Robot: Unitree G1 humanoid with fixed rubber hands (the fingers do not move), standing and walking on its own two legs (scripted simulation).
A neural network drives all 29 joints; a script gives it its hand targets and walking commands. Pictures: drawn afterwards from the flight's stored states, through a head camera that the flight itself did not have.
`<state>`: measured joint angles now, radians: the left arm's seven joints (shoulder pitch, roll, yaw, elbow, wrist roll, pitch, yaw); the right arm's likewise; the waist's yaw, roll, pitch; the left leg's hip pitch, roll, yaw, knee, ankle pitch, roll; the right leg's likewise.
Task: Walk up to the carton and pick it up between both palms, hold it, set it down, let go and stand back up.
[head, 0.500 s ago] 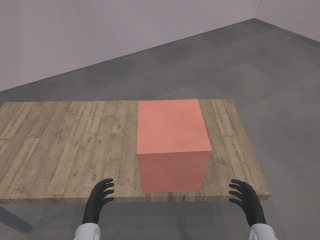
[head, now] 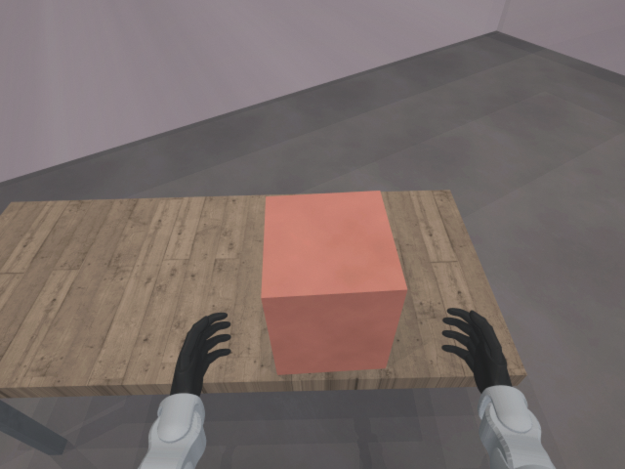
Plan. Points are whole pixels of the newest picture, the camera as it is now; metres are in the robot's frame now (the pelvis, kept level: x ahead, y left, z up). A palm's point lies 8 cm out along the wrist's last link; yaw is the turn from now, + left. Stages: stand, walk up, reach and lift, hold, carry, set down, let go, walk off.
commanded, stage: reach and lift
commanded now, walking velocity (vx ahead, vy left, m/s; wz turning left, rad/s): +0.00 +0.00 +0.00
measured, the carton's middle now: (327, 285) +0.45 -0.02 -0.08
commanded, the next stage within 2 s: none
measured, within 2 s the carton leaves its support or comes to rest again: neither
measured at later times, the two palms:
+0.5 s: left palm (197, 327) +0.32 +0.17 +0.00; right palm (466, 321) +0.32 -0.21 -0.01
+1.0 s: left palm (205, 250) +0.40 +0.16 +0.08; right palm (471, 252) +0.39 -0.22 +0.06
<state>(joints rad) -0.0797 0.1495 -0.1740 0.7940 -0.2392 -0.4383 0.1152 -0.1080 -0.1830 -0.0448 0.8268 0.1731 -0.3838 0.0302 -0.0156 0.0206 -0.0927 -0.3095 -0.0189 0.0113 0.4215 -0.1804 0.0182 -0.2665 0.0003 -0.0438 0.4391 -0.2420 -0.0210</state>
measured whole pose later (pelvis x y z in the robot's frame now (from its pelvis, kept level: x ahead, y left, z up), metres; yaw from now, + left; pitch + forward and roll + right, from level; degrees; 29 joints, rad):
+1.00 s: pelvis -0.02 +0.01 -0.01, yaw -1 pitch +4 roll +0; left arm -0.81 0.16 -0.09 1.03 -0.23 -0.12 0.11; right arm -0.83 -0.36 0.06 1.20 0.36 -0.17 0.03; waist 0.02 0.04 0.03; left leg -0.38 -0.02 0.03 0.52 -0.21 0.04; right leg -0.34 -0.01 -0.03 0.52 -0.25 0.00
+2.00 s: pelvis -0.03 -0.01 -0.08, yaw -2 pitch +38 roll -1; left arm -1.05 0.18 -0.05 1.38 -0.25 -0.44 0.15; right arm -1.04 -0.26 -0.02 1.29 0.25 -0.35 -0.04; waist 0.00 0.04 -0.34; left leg -1.29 0.04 0.01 0.94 -0.31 0.00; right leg -1.25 0.04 -0.06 0.93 -0.35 -0.04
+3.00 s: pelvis +0.01 +0.00 -0.01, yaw -2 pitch +22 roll -1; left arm -0.77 -0.08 0.57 1.09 0.50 -0.40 0.11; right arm -0.76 0.06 -0.74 1.09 -0.58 -0.42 -0.03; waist -0.02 0.02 -0.12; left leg -0.67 0.02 0.02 0.47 -0.18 0.00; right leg -0.62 0.03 -0.03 0.44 -0.20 -0.03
